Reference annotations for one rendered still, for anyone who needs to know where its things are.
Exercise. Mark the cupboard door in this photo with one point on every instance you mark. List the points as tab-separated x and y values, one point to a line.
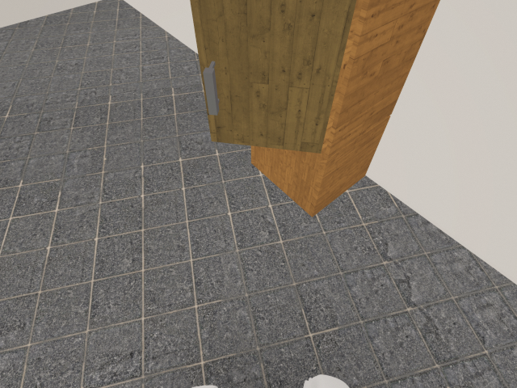
277	68

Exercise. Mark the handle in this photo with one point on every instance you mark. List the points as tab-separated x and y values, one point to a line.
211	91

